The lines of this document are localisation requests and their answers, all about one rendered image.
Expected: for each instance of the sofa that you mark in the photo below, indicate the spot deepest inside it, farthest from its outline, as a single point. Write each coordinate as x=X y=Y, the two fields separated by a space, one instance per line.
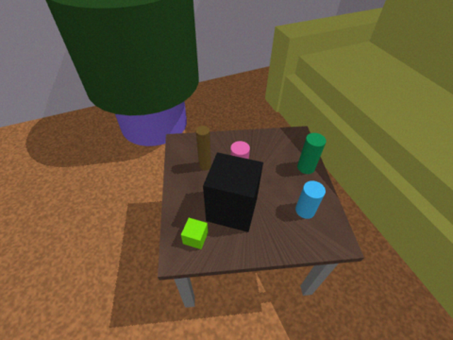
x=378 y=85

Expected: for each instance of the coffee table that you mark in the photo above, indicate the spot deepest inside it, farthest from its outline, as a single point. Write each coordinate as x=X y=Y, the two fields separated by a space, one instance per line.
x=278 y=237

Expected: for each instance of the potted plant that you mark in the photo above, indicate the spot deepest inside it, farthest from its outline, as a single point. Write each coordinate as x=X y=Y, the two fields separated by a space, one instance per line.
x=135 y=58

